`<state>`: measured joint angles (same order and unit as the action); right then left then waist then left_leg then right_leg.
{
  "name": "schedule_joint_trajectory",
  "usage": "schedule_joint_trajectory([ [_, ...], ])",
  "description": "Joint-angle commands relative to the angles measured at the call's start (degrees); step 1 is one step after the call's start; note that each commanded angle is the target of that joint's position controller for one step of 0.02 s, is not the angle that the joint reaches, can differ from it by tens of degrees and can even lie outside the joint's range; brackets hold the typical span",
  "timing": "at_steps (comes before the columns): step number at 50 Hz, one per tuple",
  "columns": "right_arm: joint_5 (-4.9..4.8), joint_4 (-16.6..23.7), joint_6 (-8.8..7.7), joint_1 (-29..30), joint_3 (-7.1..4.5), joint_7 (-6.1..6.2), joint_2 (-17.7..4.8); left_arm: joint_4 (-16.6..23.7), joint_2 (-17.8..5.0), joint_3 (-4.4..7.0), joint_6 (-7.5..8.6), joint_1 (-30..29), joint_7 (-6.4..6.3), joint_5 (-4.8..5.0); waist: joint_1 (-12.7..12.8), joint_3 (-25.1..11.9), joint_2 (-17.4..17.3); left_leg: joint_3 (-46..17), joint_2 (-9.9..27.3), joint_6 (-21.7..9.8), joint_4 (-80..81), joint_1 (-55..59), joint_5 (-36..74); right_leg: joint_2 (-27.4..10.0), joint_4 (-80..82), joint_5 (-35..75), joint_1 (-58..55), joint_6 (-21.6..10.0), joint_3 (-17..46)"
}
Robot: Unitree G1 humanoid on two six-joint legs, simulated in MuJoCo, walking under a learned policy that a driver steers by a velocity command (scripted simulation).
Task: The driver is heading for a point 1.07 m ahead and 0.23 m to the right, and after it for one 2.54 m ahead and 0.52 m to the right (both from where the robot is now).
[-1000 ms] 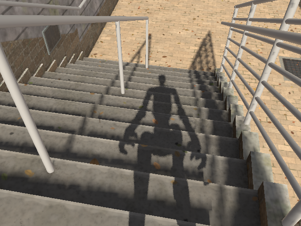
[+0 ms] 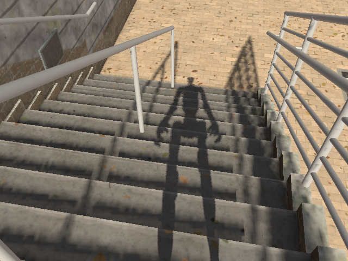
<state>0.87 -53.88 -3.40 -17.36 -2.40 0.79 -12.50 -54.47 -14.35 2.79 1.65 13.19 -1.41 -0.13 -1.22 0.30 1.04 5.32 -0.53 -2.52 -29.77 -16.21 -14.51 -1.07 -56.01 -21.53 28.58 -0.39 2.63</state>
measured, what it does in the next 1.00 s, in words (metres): walks ahead: right foot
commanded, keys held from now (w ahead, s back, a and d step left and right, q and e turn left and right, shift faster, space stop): no key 0.38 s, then w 0.62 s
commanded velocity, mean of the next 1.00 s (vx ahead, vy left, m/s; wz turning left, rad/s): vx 0.24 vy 0.00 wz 0.00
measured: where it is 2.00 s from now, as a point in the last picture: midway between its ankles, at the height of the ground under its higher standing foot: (179, 245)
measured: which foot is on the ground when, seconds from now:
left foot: down 0.00-1.00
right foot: up 0.00-0.08, down 0.10-0.70, up 0.72-1.00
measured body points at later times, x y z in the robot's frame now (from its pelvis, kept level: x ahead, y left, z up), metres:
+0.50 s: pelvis +0.04 -0.02 +0.00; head +0.05 -0.02 +0.45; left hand +0.12 +0.22 -0.13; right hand +0.04 -0.26 -0.15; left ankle +0.01 +0.10 -0.72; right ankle +0.03 -0.11 -0.73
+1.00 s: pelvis +0.17 +0.05 -0.06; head +0.17 +0.06 +0.39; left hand +0.33 +0.29 -0.17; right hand +0.07 -0.18 -0.20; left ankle +0.04 +0.13 -0.73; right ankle +0.29 -0.06 -0.76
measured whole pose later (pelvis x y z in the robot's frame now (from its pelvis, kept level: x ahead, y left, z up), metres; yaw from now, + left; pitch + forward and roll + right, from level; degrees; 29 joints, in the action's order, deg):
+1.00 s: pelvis +0.17 +0.05 -0.06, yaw +1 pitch -1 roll +1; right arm 5.3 -62.0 -7.0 -31.3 -1.4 0.2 -11.2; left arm -49.1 -13.1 2.9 1.2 5.5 3.2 -4.9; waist -2.8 0.8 2.0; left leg 6.0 -2.8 -3.7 -50.2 -9.2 -40.3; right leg -0.4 -39.1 20.0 29.7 -3.4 1.7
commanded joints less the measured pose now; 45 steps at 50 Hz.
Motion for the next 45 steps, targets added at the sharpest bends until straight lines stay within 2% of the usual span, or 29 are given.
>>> schedule_joint_trajectory([
  [1,0.21,3.0,-1.10,4.0,0.07,-0.41,-5.2,-5.8,1.8,-0.24,-3.62,20.1,-0.35,-0.23,7.3,-7.3,-8.0,-3.9,11.9,-9.2,3.8,-8.3,52.3,1.1,1.5,16.5,-20.5,-1.2,-4.5],
  [5,-0.22,2.0,0.37,8.4,0.46,0.26,-5.1,-6.3,-1.6,0.56,-2.07,19.0,-1.35,-2.20,8.5,-1.7,-6.4,-2.8,9.2,-5.7,-5.0,-11.1,33.0,1.0,16.9,16.1,-24.6,-3.2,-5.6],
  [6,1.65,4.8,-1.08,12.3,1.63,-3.61,-4.0,-1.8,3.2,-1.04,1.18,15.2,3.62,-3.44,8.7,5.2,5.8,-2.9,9.7,-2.4,-12.5,-23.5,19.1,-2.1,17.7,23.5,-28.9,-2.1,-2.8],
  [7,-0.72,3.3,0.07,0.7,-0.49,-5.23,-5.1,1.0,1.6,-3.11,3.65,5.4,6.68,0.47,-1.7,-0.5,18.2,1.5,2.5,2.3,-17.7,-9.7,-7.2,-10.0,33.1,44.3,-15.6,-8.8,11.9],
  [8,-1.73,1.4,1.14,-6.2,-1.74,-4.69,-7.9,3.6,-0.4,-3.48,5.06,-1.6,9.38,2.10,-5.8,1.4,10.1,-0.7,1.6,3.1,-14.4,-0.6,-11.9,-11.9,33.9,34.9,-3.8,-12.1,14.3],
  [9,-0.30,-0.1,1.90,-8.1,-0.42,-4.25,-3.5,4.1,-3.4,-2.77,5.45,-7.1,9.85,2.29,-7.7,1.9,6.4,-2.7,3.3,3.3,-12.9,7.7,-2.3,-9.9,32.9,25.7,3.4,-9.7,11.8],
  [10,0.10,-0.8,2.02,-8.9,0.38,-4.07,-0.7,3.5,-4.1,-2.66,5.24,-7.0,10.04,3.04,-7.9,-0.3,2.2,-2.2,3.9,3.6,-6.6,9.8,3.8,-6.2,31.8,18.4,3.1,-5.9,9.0],
  [11,-0.13,-2.1,2.23,-7.9,0.40,-4.20,-1.6,2.5,-4.5,-2.21,4.76,-1.7,9.77,2.26,-3.9,0.2,-0.5,-1.2,2.9,3.3,-4.1,6.4,2.3,-3.4,32.9,13.3,-1.6,-3.3,5.3],
  [13,-0.94,-2.8,2.28,-5.0,-0.33,-4.05,-4.1,1.8,-2.4,-1.58,3.35,0.1,8.52,0.83,-0.8,0.8,-0.6,-1.5,2.4,2.5,1.5,2.4,3.2,-1.7,32.2,12.2,-9.4,-2.5,3.5],
  [16,-0.63,-1.6,2.85,-1.6,-0.30,-3.95,-1.9,0.7,1.2,-1.86,2.95,1.4,7.94,1.68,0.2,-1.1,1.4,-1.2,2.7,2.6,3.7,3.5,8.0,-1.8,32.3,21.5,-15.3,-3.5,2.5],
  [19,-0.76,-2.4,3.03,-2.4,-0.21,-4.25,-0.6,0.5,-0.6,-1.29,2.20,2.0,8.19,1.62,0.7,-1.9,0.2,-1.0,2.3,2.9,5.3,2.7,10.3,-1.3,32.8,26.6,-19.4,-3.0,1.1],
  [21,0.62,-2.7,3.42,-4.3,-1.70,-3.64,-4.0,0.3,-4.7,0.77,1.52,4.8,7.22,0.42,1.8,-0.2,0.9,0.2,1.3,1.1,4.6,0.1,-2.1,-1.9,36.3,7.4,-19.9,-6.3,2.2],
  [23,2.58,-1.7,3.01,-3.9,-2.48,-2.35,-4.2,0.7,-6.4,2.47,1.94,6.5,4.79,-2.27,2.9,3.6,3.8,-0.3,1.9,-1.9,-0.3,-5.1,-12.0,-8.5,41.7,-15.1,-18.4,-13.2,10.6],
  [25,3.49,1.4,1.39,1.5,-0.66,-0.52,1.4,1.0,-1.3,1.55,3.23,9.8,1.64,-3.77,6.2,4.6,6.5,-4.1,4.4,-2.8,-15.5,-14.4,-9.6,-19.6,46.3,-14.3,-22.4,-19.8,22.7],
  [27,2.59,5.7,-0.35,8.2,0.32,0.78,2.4,2.9,0.5,0.77,4.64,9.0,-0.27,-3.43,7.2,2.6,3.2,-4.8,4.5,-2.1,-14.8,-18.8,-16.5,-19.3,45.7,-8.1,-26.9,-19.0,19.7],
  [28,2.81,5.5,-0.39,6.1,0.25,0.67,2.5,2.9,-0.1,0.83,4.53,8.2,-0.48,-2.79,5.9,2.3,3.0,-3.5,4.2,-2.1,-13.3,-14.4,-16.5,-16.5,45.9,-6.7,-24.8,-17.2,14.9],
  [29,4.16,4.3,-0.21,2.3,0.82,0.13,4.9,2.4,-0.5,0.93,4.40,8.7,-1.05,-4.24,4.4,1.9,2.3,-6.5,5.8,-2.6,-17.2,-10.7,-6.6,-16.0,44.1,-2.0,-22.0,-14.9,12.3],
  [31,4.99,4.2,-0.11,-1.8,-0.05,-1.36,2.4,4.1,-0.4,0.74,4.03,5.4,-0.76,-3.95,1.7,3.5,2.0,-3.7,4.2,-3.5,-15.0,-5.2,-2.3,-12.3,41.3,-3.1,-14.2,-13.7,6.5],
  [32,5.48,2.9,-0.35,-9.0,-1.07,-2.34,0.5,5.6,-1.5,0.77,3.74,2.7,-0.54,-4.21,-1.1,3.4,3.2,0.5,1.7,-3.8,-20.4,5.8,0.3,-9.1,38.1,-2.2,-4.8,-12.3,2.1],
  [33,5.24,1.5,-0.57,-15.6,-2.15,-3.42,-0.2,5.3,-1.8,0.52,3.61,0.8,-0.03,-4.12,-4.7,3.3,0.6,2.1,0.5,-3.8,-17.4,14.5,3.3,-7.0,32.1,-5.6,2.6,-11.7,-0.8],
  [34,0.92,-0.6,0.71,-16.4,-2.62,-2.44,-3.4,2.4,-8.1,3.07,2.87,0.4,0.86,0.58,-6.4,-2.6,6.6,5.8,-1.9,-1.2,-9.6,17.0,0.8,-3.7,25.8,4.4,-1.1,-7.8,-3.3],
  [35,0.54,-1.7,1.17,-20.8,-3.21,-1.34,-4.7,2.9,-5.8,2.54,2.62,-1.0,0.95,0.90,-8.0,-0.1,1.8,4.5,-1.7,-0.5,-5.2,21.6,3.9,-2.8,16.7,12.2,1.9,-6.1,-4.0],
  [36,1.41,-3.0,0.82,-23.1,-4.30,-0.58,-10.5,4.3,-2.5,2.25,2.74,-1.2,0.65,0.66,-8.6,2.4,-15.6,-14.2,10.9,-3.9,4.2,24.4,16.9,2.1,-1.8,1.3,9.7,-2.5,-6.9],
  [37,0.27,-3.9,0.31,-26.2,-3.79,-0.25,-11.0,4.5,-1.5,2.15,1.93,-2.1,-0.26,-0.52,-8.1,5.1,-13.2,-24.3,17.1,-7.7,4.4,27.8,29.0,2.3,-10.1,-10.7,21.3,-3.5,-1.8],
  [38,-0.14,-5.3,-0.14,-27.3,-4.75,0.22,-13.9,5.3,-0.2,1.84,0.92,-2.1,-0.48,-1.47,-7.7,5.7,-13.6,-34.3,24.1,-13.4,8.7,22.6,13.2,0.4,-13.5,-11.3,26.3,-3.3,2.9],
  [39,0.59,-3.9,-0.89,-19.9,-3.86,0.09,-10.5,6.0,-3.5,2.86,0.77,-7.9,-0.54,-0.39,-5.8,12.4,-3.6,-31.0,21.2,-13.5,8.8,15.2,-1.8,-2.3,-9.3,-0.8,28.8,-2.5,4.8],
  [41,0.54,-3.0,-3.20,-12.8,-1.87,-0.03,-5.2,6.1,-3.0,3.03,0.56,-8.2,0.87,-0.12,-1.8,10.1,-3.6,-24.8,17.3,-9.9,4.8,9.6,1.4,-1.0,-0.1,13.6,23.0,-2.6,9.6],
  [42,0.21,-2.7,-3.69,-10.4,-1.41,0.04,-4.2,4.9,-1.9,2.93,-0.10,-5.1,1.90,-1.05,0.4,8.0,-6.5,-20.4,14.9,-9.0,3.6,5.1,3.3,-0.3,2.9,20.5,15.8,-2.5,6.7],
  [45,-1.09,-2.2,-2.89,-3.9,-0.90,0.82,-4.0,4.5,2.1,1.61,-2.06,-4.1,4.55,-1.59,3.9,5.7,-4.8,-9.3,6.9,-7.0,1.3,-17.4,-10.3,4.1,12.8,46.7,-10.4,-3.4,-3.2],
])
